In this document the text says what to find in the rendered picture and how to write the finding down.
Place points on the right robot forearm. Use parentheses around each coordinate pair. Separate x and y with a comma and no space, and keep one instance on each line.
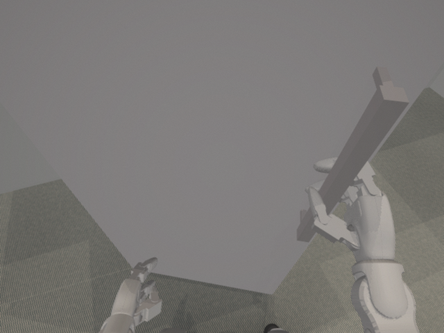
(384,303)

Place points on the left robot hand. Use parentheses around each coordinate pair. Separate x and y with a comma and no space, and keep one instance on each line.
(131,296)

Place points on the left robot forearm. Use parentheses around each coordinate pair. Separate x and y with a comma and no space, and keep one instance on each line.
(118,323)

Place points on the fridge door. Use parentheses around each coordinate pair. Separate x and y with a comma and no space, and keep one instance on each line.
(189,129)

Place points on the right robot hand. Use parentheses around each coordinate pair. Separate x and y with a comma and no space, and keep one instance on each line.
(368,210)

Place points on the handle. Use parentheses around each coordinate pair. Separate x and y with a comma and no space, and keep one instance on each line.
(385,107)

